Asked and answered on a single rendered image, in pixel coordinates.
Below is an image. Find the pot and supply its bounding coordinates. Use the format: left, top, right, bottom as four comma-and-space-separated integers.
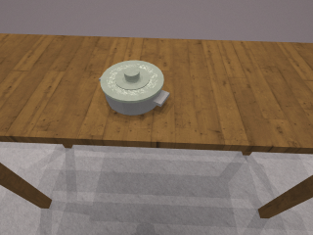
99, 78, 170, 116

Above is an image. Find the table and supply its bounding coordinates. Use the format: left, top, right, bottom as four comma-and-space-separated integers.
0, 33, 313, 218

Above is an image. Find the knob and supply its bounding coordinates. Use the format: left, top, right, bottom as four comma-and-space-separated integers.
124, 67, 140, 80

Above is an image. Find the lid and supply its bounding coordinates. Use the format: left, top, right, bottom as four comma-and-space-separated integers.
100, 60, 164, 104

